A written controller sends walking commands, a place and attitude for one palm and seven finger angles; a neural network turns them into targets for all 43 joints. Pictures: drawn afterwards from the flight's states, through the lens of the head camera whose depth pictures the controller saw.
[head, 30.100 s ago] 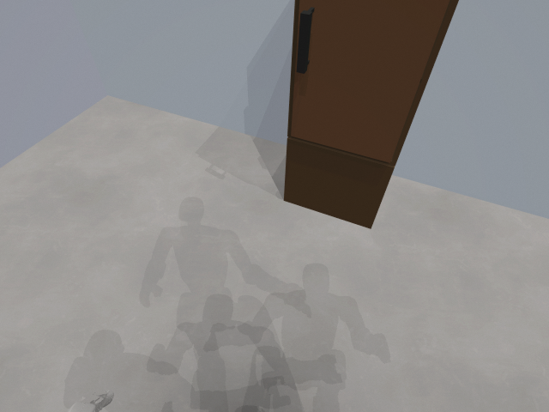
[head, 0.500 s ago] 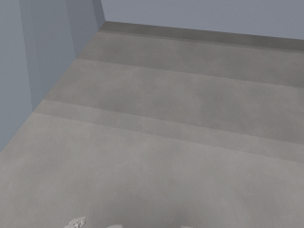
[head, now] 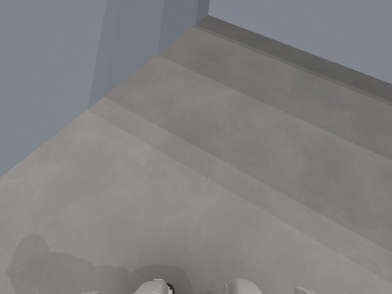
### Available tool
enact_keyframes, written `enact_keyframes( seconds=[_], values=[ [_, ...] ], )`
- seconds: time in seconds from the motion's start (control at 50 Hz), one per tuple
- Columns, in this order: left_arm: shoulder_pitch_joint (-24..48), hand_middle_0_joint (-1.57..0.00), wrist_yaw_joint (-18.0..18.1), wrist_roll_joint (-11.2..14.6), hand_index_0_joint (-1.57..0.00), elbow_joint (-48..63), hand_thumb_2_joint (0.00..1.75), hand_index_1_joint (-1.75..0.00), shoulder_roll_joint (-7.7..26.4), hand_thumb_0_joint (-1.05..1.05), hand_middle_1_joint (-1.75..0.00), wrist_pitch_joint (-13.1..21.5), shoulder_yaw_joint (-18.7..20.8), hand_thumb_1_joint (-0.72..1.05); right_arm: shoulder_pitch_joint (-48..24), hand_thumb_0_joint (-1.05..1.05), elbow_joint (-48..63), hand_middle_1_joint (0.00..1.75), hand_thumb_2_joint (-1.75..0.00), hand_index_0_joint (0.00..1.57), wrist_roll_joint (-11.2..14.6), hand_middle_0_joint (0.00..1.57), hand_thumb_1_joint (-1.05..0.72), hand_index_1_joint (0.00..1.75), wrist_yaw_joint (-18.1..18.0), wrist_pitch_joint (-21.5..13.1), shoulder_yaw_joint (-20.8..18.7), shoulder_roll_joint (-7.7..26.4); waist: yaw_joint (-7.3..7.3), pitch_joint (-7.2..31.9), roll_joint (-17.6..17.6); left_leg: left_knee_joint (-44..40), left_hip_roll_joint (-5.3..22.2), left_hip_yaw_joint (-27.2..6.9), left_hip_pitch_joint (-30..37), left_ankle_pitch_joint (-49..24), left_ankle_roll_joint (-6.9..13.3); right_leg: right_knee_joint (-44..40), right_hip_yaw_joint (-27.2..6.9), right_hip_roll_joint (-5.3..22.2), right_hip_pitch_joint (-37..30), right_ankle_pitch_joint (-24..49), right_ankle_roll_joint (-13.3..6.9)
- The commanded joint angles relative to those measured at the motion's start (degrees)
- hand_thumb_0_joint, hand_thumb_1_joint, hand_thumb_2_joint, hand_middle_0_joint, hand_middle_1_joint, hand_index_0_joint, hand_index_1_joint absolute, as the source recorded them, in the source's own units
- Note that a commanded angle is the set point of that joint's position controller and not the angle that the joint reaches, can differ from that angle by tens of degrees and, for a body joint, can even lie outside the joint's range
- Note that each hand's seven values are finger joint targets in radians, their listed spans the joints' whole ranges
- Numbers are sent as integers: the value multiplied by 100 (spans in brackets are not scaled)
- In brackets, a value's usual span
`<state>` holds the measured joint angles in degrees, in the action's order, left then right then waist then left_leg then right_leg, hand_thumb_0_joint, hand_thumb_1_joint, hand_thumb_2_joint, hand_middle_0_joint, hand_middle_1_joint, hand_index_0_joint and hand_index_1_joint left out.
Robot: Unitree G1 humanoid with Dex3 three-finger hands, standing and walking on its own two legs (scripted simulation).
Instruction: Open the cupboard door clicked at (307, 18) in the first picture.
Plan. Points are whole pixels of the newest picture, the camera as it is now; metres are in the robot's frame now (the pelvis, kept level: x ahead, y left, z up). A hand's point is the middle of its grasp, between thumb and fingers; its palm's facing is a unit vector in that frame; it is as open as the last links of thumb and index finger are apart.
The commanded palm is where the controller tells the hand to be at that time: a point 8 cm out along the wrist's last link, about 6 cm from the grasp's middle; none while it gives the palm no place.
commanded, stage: turn to face it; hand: left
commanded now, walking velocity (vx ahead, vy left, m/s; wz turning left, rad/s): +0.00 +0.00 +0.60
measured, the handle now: out of the picture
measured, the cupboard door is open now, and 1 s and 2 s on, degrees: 44 44 44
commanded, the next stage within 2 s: none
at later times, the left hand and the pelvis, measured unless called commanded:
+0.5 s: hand out of the picture +0.04 +0.13 -0.15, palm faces +0.29 -0.92 -0.25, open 7.4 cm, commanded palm none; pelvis +0.04 -0.08 +0.01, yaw +19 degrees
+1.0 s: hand out of the picture +0.03 +0.15 -0.15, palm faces +0.57 -0.76 -0.30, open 7.4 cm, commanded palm none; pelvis +0.07 -0.09 +0.00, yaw +36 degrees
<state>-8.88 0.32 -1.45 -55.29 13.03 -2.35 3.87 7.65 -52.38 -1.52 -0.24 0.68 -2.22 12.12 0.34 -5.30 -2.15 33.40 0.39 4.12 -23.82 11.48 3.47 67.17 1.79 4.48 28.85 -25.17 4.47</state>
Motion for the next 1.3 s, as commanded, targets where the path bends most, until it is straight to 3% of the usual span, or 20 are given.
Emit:
enact_keyframes(
  seconds=[0.0, 0.14, 0.2, 0.24, 0.26, 0.34, 0.48, 0.54, 0.58, 0.62, 0.64, 0.74, 0.9, 0.94, 0.96, 0.98, 1.04, 1.08, 1.2, 1.28],
  values=[
    [-307, -20, -4, 18, -20, 472, 90, -30, 363, 0, -30, 74, 128, 90, 299, 0, 316, 30, -90, 20, 20, 20, -90, 30, -80, -85, -324, 1174, -47, 1100, 861, -1597, 1309, -1726, 979, -520, 460, -497, -172, -6, 65, 351, 44],
    [-26, -20, 25, 41, -20, 795, 90, -30, 414, 0, -30, 103, 83, 90, 304, 0, 362, 30, -90, 20, -14, 20, -90, 30, -3, 49, -485, 1315, -167, 993, 1311, -1431, 1136, -2198, 807, -222, 460, -2361, -5, -356, -677, 74, -33],
    [-697, -20, 60, 70, -20, 676, 90, -30, 613, 0, -30, 174, 149, 90, -18, 0, 508, 30, -90, 20, 52, 20, -90, 30, 14, 100, -507, 1193, 171, 1147, 984, -907, 764, -2125, 27, -62, 163, -4109, -6, -360, -2142, 917, -126],
    [-879, -20, 139, -78, -20, 725, 90, -30, 1555, 0, -30, 243, 319, 90, -192, 0, 760, 30, -90, 20, 111, 20, -90, 30, 75, 103, -413, 555, 396, 830, -1760, 1649, -562, -470, -1688, 2060, -668, -5614, -2623, 2202, -2686, 446, -1104],
    [-560, -20, 177, -22, -20, 825, 90, -30, 1475, 0, -30, 243, 228, 90, -225, 0, 726, 30, -90, 20, 54, 20, -90, 30, 110, 109, -447, 883, 246, 654, -1345, 2890, -142, -765, -1423, 2248, -560, -5495, -2332, 2476, -1887, 1044, -1345],
    [53, -20, 153, 35, -20, 952, 90, -30, 802, 0, -30, 299, 54, 90, 97, 0, 438, 30, -90, 20, 54, 20, -90, 30, 192, 237, -385, 667, -196, 527, -1151, 3597, 141, -419, -1308, 1214, -778, -4723, -331, 1305, -2104, 3436, -1029],
    [-943, -20, 148, -18, -20, 616, 90, -30, 1132, 0, -30, 317, 161, 90, -621, 0, 587, 30, -90, 20, 109, 20, -90, 30, 223, 159, -189, 434, 303, 862, -945, 1113, 18, 262, -586, 1375, -754, -3948, 151, 1486, -3293, 5470, -990],
    [-803, -20, 125, -3, -20, 625, 90, -30, 1247, 0, -30, 310, 218, 90, -373, 0, 557, 30, -90, 20, 108, 20, -90, 30, 193, 126, -194, 531, 121, 908, -1103, 286, -94, 427, 129, 987, -623, -3550, 381, 1532, -2969, 5614, -868],
    [-571, -20, 92, 59, -20, 682, 90, -30, 1182, 0, -30, 306, 205, 90, 325, 0, 368, 30, -90, 20, 59, 20, -90, 30, 173, 70, -292, 865, -311, 1242, -519, -821, 60, 205, 1671, -534, -448, -2373, 719, 1362, -2075, 4783, -471],
    [-106, -20, 49, 117, -20, 1141, 90, -30, 548, 0, -30, 238, 27, 90, 1225, 0, 200, 30, -90, 20, 59, 20, -90, 30, 64, 25, -548, 1920, -746, 1713, 1970, -843, 2483, -2888, 3200, -5255, 1071, -54, 427, 163, 572, -1349, 101],
    [17, -20, 101, 69, -20, 1191, 90, -30, 758, 0, -30, 147, 59, 90, 1220, 0, 144, 30, -90, 20, 68, 20, -90, 30, 41, 73, -517, 1886, -669, 1662, 1203, -757, 2553, -2374, 2939, -4492, 1231, 248, -156, 296, 608, -1294, 1],
    [-161, -20, 5, 42, -20, 818, 90, -30, 628, 0, -30, 34, 114, 90, 15, 0, 492, 30, -90, 20, 30, 20, -90, 30, -63, 19, -368, 1338, -104, 850, 1227, -1222, 1286, -1559, 1441, -1873, 511, -379, -175, 134, 166, 56, 62],
    [-478, -20, -16, 51, -20, 862, 90, -30, 594, 0, -30, 117, 117, 90, -301, 0, 631, 30, -90, 20, 9, 20, -90, 30, 16, 119, -482, 1420, 103, 712, 1239, -1034, 941, -1980, 283, -231, 325, -3038, 179, -397, -1525, 610, -31],
    [-936, -20, 47, -3, -20, 804, 90, -30, 1017, 0, -30, 242, 230, 90, -326, 0, 731, 30, -90, 20, 101, 20, -90, 30, 41, 115, -441, 1040, 363, 901, 97, 144, 280, -1522, -643, 526, -139, -4705, -630, 412, -2734, 854, -234],
    [-976, -20, 102, -82, -20, 853, 90, -30, 1589, 0, -30, 292, 323, 90, -285, 0, 872, 30, -90, 20, 124, 20, -90, 30, 68, 103, -380, 623, 415, 872, -1748, 1837, -555, -503, -1378, 2169, -604, -5351, -2505, 2091, -2843, 1107, -882],
    [-874, -20, 139, -22, -20, 919, 90, -30, 1612, 0, -30, 273, 285, 90, -343, 0, 880, 30, -90, 20, 91, 20, -90, 30, 90, 129, -427, 898, 396, 880, -1481, 3065, -198, -798, -1104, 2489, -556, -5381, -2535, 2568, -2120, 1394, -1310],
    [30, -20, 141, 13, -20, 1111, 90, -30, 962, 0, -30, 257, 110, 90, -65, 0, 539, 30, -90, 20, 39, 20, -90, 30, 178, 248, -424, 818, -146, 535, -1165, 4028, 154, -657, -1052, 1364, -669, -5072, -978, 1506, -1652, 1593, -1052],
    [-34, -20, 141, 8, -20, 1087, 90, -30, 846, 0, -30, 284, 73, 90, -62, 0, 532, 30, -90, 20, 85, 20, -90, 30, 220, 256, -356, 642, -146, 601, -1179, 3411, 142, -395, -913, 1282, -764, -4824, -215, 1301, -1966, 2896, -964],
    [-811, -20, 143, -31, -20, 783, 90, -30, 1179, 0, -30, 302, 199, 90, -508, 0, 610, 30, -90, 20, 124, 20, -90, 30, 229, 157, -197, 410, 278, 887, -888, 1096, 43, 192, -332, 1512, -735, -4113, 165, 1612, -2977, 4673, -1059],
    [-587, -20, 86, 36, -20, 746, 90, -30, 1176, 0, -30, 275, 237, 90, 97, 0, 476, 30, -90, 20, 98, 20, -90, 30, 201, 81, -246, 653, -88, 1083, -739, -666, -33, 224, 1100, 175, -560, -3151, 623, 1461, -2298, 4209, -591]
  ],
)
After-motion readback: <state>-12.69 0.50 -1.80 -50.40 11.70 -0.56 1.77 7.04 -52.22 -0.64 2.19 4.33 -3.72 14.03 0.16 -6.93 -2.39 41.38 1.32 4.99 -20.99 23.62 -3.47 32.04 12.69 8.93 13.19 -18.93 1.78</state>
